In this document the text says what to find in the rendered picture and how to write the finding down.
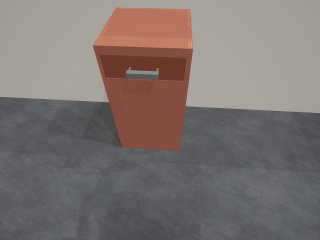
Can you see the cabinet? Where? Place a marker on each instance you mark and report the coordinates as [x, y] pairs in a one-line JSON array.
[[148, 113]]

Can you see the drawer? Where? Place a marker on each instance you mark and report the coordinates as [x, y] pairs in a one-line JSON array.
[[170, 68]]

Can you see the handle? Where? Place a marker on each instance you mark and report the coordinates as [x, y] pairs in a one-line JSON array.
[[140, 74]]

